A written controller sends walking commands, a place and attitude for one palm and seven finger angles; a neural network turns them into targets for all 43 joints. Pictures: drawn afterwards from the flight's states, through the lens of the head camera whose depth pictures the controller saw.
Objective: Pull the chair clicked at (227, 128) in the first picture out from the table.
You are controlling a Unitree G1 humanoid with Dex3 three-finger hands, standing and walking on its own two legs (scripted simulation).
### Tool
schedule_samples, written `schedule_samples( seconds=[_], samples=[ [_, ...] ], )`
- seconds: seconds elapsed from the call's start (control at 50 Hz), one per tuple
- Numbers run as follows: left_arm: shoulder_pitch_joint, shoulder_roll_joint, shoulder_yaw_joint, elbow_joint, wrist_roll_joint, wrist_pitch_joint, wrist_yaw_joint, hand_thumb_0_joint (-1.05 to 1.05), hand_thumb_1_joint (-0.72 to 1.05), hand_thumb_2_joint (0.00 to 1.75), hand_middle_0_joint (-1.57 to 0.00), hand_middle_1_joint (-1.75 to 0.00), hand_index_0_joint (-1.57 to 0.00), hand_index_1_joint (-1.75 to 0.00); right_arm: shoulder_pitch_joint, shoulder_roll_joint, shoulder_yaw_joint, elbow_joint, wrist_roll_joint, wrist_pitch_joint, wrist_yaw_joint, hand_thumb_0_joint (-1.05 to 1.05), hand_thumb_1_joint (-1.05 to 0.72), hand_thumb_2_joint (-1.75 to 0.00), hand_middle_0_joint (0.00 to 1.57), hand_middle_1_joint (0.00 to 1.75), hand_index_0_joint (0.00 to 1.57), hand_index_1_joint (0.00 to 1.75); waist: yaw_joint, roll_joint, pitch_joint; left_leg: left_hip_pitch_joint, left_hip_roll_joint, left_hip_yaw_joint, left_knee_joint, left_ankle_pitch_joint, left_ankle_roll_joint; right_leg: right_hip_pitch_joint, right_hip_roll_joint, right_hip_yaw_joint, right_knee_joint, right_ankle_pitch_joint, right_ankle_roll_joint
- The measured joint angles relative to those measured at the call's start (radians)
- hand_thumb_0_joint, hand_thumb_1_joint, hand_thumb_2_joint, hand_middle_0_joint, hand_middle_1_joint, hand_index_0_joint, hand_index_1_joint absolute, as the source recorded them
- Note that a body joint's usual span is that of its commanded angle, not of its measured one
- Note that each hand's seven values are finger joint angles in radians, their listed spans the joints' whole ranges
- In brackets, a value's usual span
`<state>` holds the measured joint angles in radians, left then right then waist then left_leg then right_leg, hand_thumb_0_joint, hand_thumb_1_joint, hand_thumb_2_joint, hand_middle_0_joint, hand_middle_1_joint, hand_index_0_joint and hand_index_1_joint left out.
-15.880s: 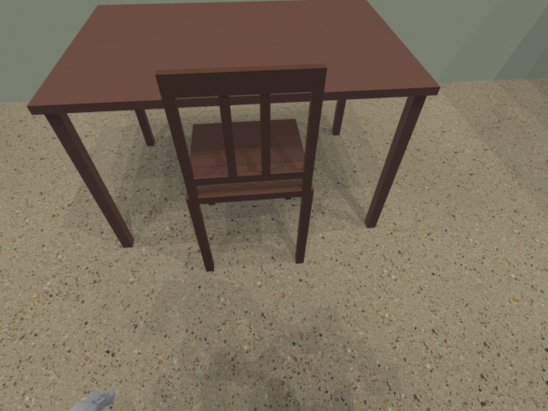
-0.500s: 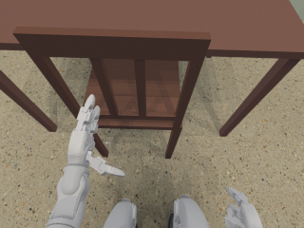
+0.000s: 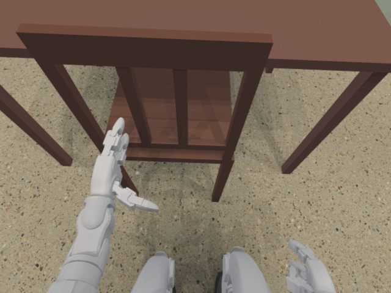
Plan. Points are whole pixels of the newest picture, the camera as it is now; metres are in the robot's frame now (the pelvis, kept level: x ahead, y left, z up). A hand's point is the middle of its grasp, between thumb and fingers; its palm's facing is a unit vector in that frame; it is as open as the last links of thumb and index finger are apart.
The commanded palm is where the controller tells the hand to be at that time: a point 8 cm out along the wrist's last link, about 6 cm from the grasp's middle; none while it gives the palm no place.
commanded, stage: aim the fingers beside a spindle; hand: left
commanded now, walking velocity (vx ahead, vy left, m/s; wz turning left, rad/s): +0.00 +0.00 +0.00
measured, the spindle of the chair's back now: (137, 110) +0.50 +0.14 +0.02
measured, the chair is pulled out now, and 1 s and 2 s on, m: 0.00 0.00 0.00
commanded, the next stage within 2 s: push the fingers through the gap in 0.56 s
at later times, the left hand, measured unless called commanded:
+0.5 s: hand (138, 166) +0.35 +0.12 +0.04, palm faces -0.04 -1.00 -0.04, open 16.9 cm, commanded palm +0.33 +0.18 +0.02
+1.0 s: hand (140, 161) +0.37 +0.12 +0.00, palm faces -0.07 -1.00 -0.04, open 17.0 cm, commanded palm +0.35 +0.18 +0.02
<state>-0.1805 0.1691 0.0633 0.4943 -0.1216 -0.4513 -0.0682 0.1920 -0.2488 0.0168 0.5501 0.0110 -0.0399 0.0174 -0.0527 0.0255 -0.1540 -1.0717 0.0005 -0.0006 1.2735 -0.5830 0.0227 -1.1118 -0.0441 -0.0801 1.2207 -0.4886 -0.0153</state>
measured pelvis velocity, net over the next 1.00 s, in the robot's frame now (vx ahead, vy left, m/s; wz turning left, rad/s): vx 0.00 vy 0.00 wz -0.01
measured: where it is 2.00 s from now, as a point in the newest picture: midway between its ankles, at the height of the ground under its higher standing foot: outside the picture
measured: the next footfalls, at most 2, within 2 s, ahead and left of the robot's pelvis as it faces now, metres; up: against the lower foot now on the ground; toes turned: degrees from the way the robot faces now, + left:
none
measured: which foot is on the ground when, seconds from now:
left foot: down 0.00-1.00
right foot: down 0.00-1.00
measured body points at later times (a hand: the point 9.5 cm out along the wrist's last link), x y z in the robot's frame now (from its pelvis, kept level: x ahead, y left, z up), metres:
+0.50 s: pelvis +0.01 +0.00 +0.00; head +0.12 +0.00 +0.44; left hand +0.34 +0.17 +0.05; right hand +0.16 -0.25 -0.10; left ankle +0.01 +0.10 -0.63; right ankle +0.05 -0.12 -0.63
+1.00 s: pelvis +0.00 +0.00 -0.01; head +0.12 +0.00 +0.43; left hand +0.37 +0.18 +0.01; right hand +0.15 -0.25 -0.12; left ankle +0.01 +0.10 -0.63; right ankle +0.05 -0.12 -0.63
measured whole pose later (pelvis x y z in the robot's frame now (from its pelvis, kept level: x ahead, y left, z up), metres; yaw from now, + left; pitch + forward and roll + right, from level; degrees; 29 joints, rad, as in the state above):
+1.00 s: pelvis +0.00 +0.00 -0.01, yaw +0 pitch +23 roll -2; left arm -0.28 0.19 0.09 0.52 -0.12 -0.43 -0.08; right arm 0.17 -0.25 0.00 0.56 0.01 -0.04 0.01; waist -0.07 0.04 -0.14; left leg -1.12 0.00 0.00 1.31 -0.59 0.02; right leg -1.15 -0.04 -0.08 1.25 -0.49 -0.01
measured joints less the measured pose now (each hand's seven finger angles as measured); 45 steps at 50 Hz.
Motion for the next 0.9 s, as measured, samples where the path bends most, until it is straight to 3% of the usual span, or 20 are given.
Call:
schedule_samples(
  seconds=[0.06,0.14,0.22,0.32,0.38,0.48,0.54,0.64,0.7,0.78,0.84,0.9],
  samples=[
    [0.041,-0.007,-0.01,-0.058,-0.013,0.016,-0.017,-0.01,-0.5,0.3,-0.06,-0.08,-0.06,-0.08,0.001,0.002,-0.011,-0.013,-0.002,-0.006,-0.008,0.01,-0.91,-0.9,0.2,0.3,0.2,0.3,-0.009,0.0,0.013,-0.005,0.005,0.004,0.001,-0.001,0.0,-0.007,0.005,0.003,-0.001,0.003,0.0],
    [0.114,-0.015,-0.021,-0.193,-0.013,-0.034,0.011,-0.02,-0.5,0.3,-0.06,-0.08,-0.06,-0.08,0.014,0.006,-0.024,-0.007,-0.009,-0.016,-0.015,0.01,-0.91,-0.9,0.2,0.3,0.2,0.3,-0.004,0.002,0.014,0.023,0.007,0.012,-0.021,0.001,0.001,0.016,0.008,0.012,-0.019,0.006,0.003],
    [0.086,-0.007,-0.006,-0.161,0.003,-0.064,0.037,-0.01,-0.5,0.3,-0.06,-0.08,-0.06,-0.08,0.023,0.001,-0.017,0.011,-0.009,-0.011,-0.006,0.01,-0.91,-0.9,0.2,0.3,0.2,0.3,0.006,0.008,-0.008,0.038,0.002,0.008,-0.032,0.002,0.001,0.033,0.004,0.008,-0.027,0.003,0.004],
    [0.011,-0.006,-0.007,0.004,-0.002,-0.002,0.003,-0.01,-0.5,0.3,-0.06,-0.08,-0.06,-0.08,0.011,-0.007,-0.005,0.003,0.003,0.0,0.003,0.01,-0.91,-0.9,0.2,0.3,0.2,0.3,0.001,0.005,-0.005,0.016,-0.001,0.002,-0.016,0.001,0.0,0.013,0.0,0.003,-0.012,-0.002,0.001],
    [0.031,-0.017,-0.022,-0.025,-0.007,0.016,-0.01,-0.01,-0.5,0.3,-0.06,-0.08,-0.06,-0.08,0.002,-0.004,-0.012,-0.012,-0.001,-0.007,-0.006,0.01,-0.91,-0.9,0.2,0.3,0.2,0.3,-0.008,0.001,0.011,0.001,0.003,0.004,-0.006,-0.002,-0.001,-0.003,0.004,0.004,-0.004,-0.001,0.0],
    [0.097,-0.018,-0.021,-0.191,0.003,-0.054,0.034,-0.02,-0.5,0.3,-0.06,-0.08,-0.06,-0.08,0.004,0.008,-0.024,-0.007,-0.014,-0.019,-0.015,0.01,-0.91,-0.9,0.2,0.3,0.2,0.3,-0.004,0.0,0.016,0.021,0.006,0.012,-0.021,-0.003,-0.002,0.012,0.008,0.013,-0.014,0.0,0.001],
    [0.066,-0.006,0.001,-0.161,0.011,-0.072,0.048,-0.01,-0.5,0.3,-0.06,-0.08,-0.06,-0.08,0.01,0.006,-0.019,0.008,-0.012,-0.01,-0.005,0.01,-0.91,-0.9,0.2,0.3,0.2,0.3,0.006,0.006,0.0,0.033,0.003,0.008,-0.029,-0.002,-0.002,0.025,0.005,0.009,-0.021,-0.002,0.002],
    [0.009,0.003,0.014,0.004,-0.011,0.004,-0.008,-0.01,-0.5,0.3,-0.06,-0.08,-0.06,-0.08,0.007,-0.001,-0.002,0.003,0.005,0.009,0.005,0.01,-0.91,-0.9,0.2,0.3,0.2,0.3,0.005,0.004,-0.008,0.023,0.001,0.004,-0.024,-0.002,-0.003,0.018,0.003,0.005,-0.016,-0.005,-0.001],
    [0.057,-0.009,-0.002,-0.028,-0.026,0.026,-0.032,-0.01,-0.5,0.3,-0.06,-0.08,-0.06,-0.08,0.006,0.002,-0.01,-0.015,0.004,0.001,-0.003,0.01,-0.91,-0.9,0.2,0.3,0.2,0.3,-0.004,0.002,0.004,0.016,0.004,0.004,-0.019,-0.003,-0.002,0.011,0.006,0.005,-0.015,-0.003,-0.001],
    [0.117,-0.021,-0.021,-0.139,-0.015,-0.053,-0.005,-0.02,-0.5,0.3,-0.06,-0.08,-0.06,-0.08,0.006,0.005,-0.023,-0.007,-0.011,-0.024,-0.017,0.01,-0.91,-0.9,0.2,0.3,0.2,0.3,-0.004,-0.004,0.007,0.014,0.006,0.006,-0.015,-0.006,-0.002,0.008,0.008,0.008,-0.012,-0.003,0.001],
    [0.064,-0.014,-0.009,-0.125,0.006,-0.111,0.026,-0.01,-0.5,0.3,-0.06,-0.08,-0.06,-0.08,-0.001,0.0,-0.023,0.018,-0.019,-0.032,-0.012,0.01,-0.91,-0.9,0.2,0.3,0.2,0.3,-0.001,-0.003,-0.003,-0.006,0.002,-0.001,0.007,-0.012,-0.002,-0.007,0.003,0.0,0.008,-0.011,0.001],
    [-0.033,0.007,0.012,-0.042,0.019,-0.094,0.028,-0.01,-0.5,0.3,-0.06,-0.08,-0.06,-0.08,-0.015,-0.005,-0.017,0.029,-0.018,-0.019,-0.004,0.01,-0.91,-0.9,0.2,0.3,0.2,0.3,-0.003,0.0,-0.004,-0.033,0.0,-0.007,0.034,-0.017,-0.002,-0.03,0.0,-0.005,0.03,-0.016,0.0]
  ],
)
